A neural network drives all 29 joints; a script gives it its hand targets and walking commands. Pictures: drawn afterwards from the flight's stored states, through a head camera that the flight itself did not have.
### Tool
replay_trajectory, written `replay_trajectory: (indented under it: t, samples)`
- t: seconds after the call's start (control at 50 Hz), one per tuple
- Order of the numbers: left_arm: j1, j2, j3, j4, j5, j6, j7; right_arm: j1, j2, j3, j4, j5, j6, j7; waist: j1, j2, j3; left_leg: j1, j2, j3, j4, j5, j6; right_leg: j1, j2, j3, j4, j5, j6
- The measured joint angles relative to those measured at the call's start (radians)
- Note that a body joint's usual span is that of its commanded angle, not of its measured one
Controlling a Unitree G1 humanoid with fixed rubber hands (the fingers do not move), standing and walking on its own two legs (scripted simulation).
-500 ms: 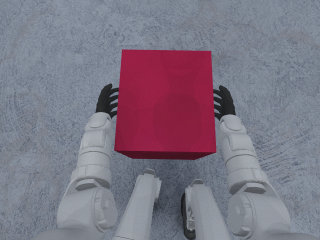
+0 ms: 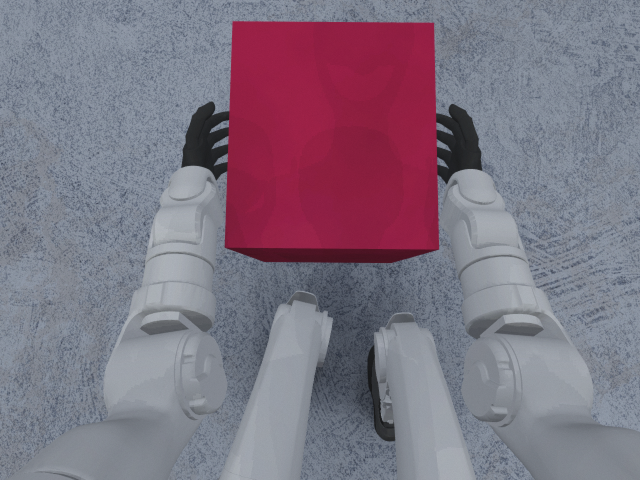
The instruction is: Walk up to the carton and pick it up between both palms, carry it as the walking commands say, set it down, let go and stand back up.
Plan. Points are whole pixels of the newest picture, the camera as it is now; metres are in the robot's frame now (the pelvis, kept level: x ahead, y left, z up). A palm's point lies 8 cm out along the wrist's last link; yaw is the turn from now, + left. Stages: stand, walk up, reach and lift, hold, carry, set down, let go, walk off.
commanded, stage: set down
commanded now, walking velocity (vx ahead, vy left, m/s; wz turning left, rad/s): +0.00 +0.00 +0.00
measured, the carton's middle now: (329, 169) +0.48 +0.08 -0.18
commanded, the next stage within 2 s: none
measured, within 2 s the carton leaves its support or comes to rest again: rests again in 1.14 s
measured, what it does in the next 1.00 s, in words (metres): lowers itself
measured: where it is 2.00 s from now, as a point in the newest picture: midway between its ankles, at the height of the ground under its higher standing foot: (337, 393)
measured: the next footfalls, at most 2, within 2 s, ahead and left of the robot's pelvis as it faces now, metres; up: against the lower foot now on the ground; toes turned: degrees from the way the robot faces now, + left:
none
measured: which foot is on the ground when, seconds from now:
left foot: down 0.00-1.00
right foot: down 0.00-1.00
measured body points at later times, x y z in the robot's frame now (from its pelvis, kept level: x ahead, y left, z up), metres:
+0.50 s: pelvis -0.02 +0.00 -0.06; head +0.31 +0.05 +0.24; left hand +0.46 +0.24 -0.20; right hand +0.51 -0.07 -0.20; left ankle +0.10 +0.11 -0.50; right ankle +0.07 -0.12 -0.50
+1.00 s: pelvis -0.05 +0.00 -0.12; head +0.31 +0.07 +0.12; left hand +0.48 +0.26 -0.29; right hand +0.53 -0.05 -0.28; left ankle +0.10 +0.11 -0.50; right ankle +0.07 -0.11 -0.50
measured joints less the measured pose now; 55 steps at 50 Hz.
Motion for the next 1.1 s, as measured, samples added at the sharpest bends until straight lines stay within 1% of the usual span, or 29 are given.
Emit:
replay_trajectory:
  t: [0.18, 0.24, 0.42, 0.52, 0.56, 0.6, 0.62, 0.66, 0.74, 0.82, 0.86, 0.92, 1.02, 1.06, 1.1]
  samples:
    - [-0.083, 0.021, 0.012, 0.018, 0.009, 0.020, 0.006, -0.096, -0.022, -0.025, 0.037, -0.018, 0.013, 0.008, -0.002, 0.001, 0.033, -0.099, -0.013, -0.001, 0.076, 0.000, -0.002, -0.095, 0.006, -0.003, 0.077, -0.008, 0.011]
    - [-0.102, 0.024, 0.015, 0.020, 0.008, 0.024, 0.008, -0.116, -0.029, -0.029, 0.037, -0.014, 0.019, 0.018, -0.001, 0.003, 0.048, -0.126, -0.014, -0.002, 0.100, -0.002, -0.003, -0.122, 0.010, -0.005, 0.100, -0.011, 0.014]
    - [-0.189, 0.049, 0.019, 0.004, -0.014, 0.029, 0.012, -0.203, -0.058, -0.021, 0.015, 0.005, 0.030, 0.014, 0.006, 0.000, 0.176, -0.164, -0.017, 0.006, 0.174, -0.011, -0.009, -0.164, 0.023, -0.002, 0.182, -0.022, 0.019]
    - [-0.286, 0.084, 0.018, -0.026, -0.042, 0.036, 0.018, -0.310, -0.088, -0.012, -0.019, 0.021, 0.048, 0.006, 0.015, 0.002, 0.373, -0.123, -0.015, 0.015, 0.221, -0.014, -0.014, -0.128, 0.032, 0.000, 0.237, -0.025, 0.022]
    - [-0.346, 0.111, 0.010, -0.050, -0.054, 0.049, 0.019, -0.372, -0.106, -0.003, -0.041, 0.022, 0.057, 0.002, 0.017, 0.001, 0.506, -0.075, -0.013, 0.021, 0.240, -0.016, -0.016, -0.084, 0.036, 0.004, 0.261, -0.027, 0.022]
    - [-0.420, 0.144, -0.009, -0.092, -0.082, 0.062, 0.025, -0.445, -0.132, 0.013, -0.087, 0.038, 0.070, -0.009, 0.021, 0.004, 0.691, 0.005, -0.011, 0.027, 0.256, -0.020, -0.018, -0.006, 0.038, 0.006, 0.282, -0.031, 0.023]
    - [-0.432, 0.152, -0.015, -0.101, -0.093, 0.059, 0.027, -0.455, -0.137, 0.019, -0.103, 0.048, 0.069, -0.013, 0.023, 0.002, 0.715, -0.002, -0.012, 0.027, 0.264, -0.019, -0.019, -0.014, 0.038, 0.004, 0.291, -0.031, 0.023]
    - [-0.429, 0.155, -0.016, -0.107, -0.122, 0.068, 0.032, -0.452, -0.140, 0.031, -0.112, 0.072, 0.080, -0.021, 0.024, -0.002, 0.693, -0.054, -0.015, 0.023, 0.287, -0.012, -0.021, -0.063, 0.037, -0.004, 0.312, -0.028, 0.025]
    - [-0.441, 0.165, -0.021, -0.072, -0.129, 0.089, 0.037, -0.471, -0.147, 0.029, -0.076, 0.091, 0.106, -0.027, 0.027, -0.008, 0.679, -0.097, -0.019, 0.020, 0.325, -0.007, -0.020, -0.100, 0.036, -0.014, 0.346, -0.028, 0.030]
    - [-0.489, 0.188, -0.027, -0.007, -0.116, 0.099, 0.036, -0.521, -0.150, 0.002, -0.002, 0.065, 0.104, -0.021, 0.027, -0.010, 0.676, -0.117, -0.021, 0.019, 0.345, 0.004, -0.017, -0.116, 0.033, -0.021, 0.363, -0.021, 0.032]
    - [-0.531, 0.197, -0.025, 0.049, -0.091, 0.095, 0.031, -0.553, -0.157, -0.020, 0.042, 0.049, 0.100, -0.017, 0.031, -0.012, 0.674, -0.131, -0.019, 0.021, 0.353, 0.009, -0.015, -0.129, 0.033, -0.022, 0.371, -0.017, 0.029]
    - [-0.574, 0.209, -0.033, 0.093, -0.066, 0.090, 0.028, -0.589, -0.170, -0.033, 0.087, 0.034, 0.091, -0.010, 0.035, -0.016, 0.673, -0.158, -0.016, 0.027, 0.369, 0.015, -0.010, -0.156, 0.034, -0.022, 0.389, -0.013, 0.025]
    - [-0.607, 0.225, -0.059, 0.109, -0.068, 0.093, 0.036, -0.620, -0.188, -0.026, 0.113, 0.041, 0.083, -0.008, 0.033, -0.009, 0.674, -0.217, -0.016, 0.036, 0.410, 0.018, -0.003, -0.210, 0.029, -0.025, 0.431, -0.019, 0.025]
    - [-0.601, 0.228, -0.067, 0.111, -0.082, 0.090, 0.039, -0.616, -0.189, -0.012, 0.111, 0.050, 0.084, -0.014, 0.037, -0.005, 0.675, -0.231, -0.005, 0.041, 0.430, 0.011, 0.003, -0.225, 0.033, -0.026, 0.448, -0.023, 0.027]
    - [-0.587, 0.230, -0.073, 0.115, -0.100, 0.086, 0.041, -0.603, -0.191, 0.010, 0.108, 0.062, 0.087, -0.020, 0.034, 0.000, 0.675, -0.236, 0.004, 0.052, 0.447, -0.002, 0.011, -0.230, 0.033, -0.021, 0.465, -0.032, 0.032]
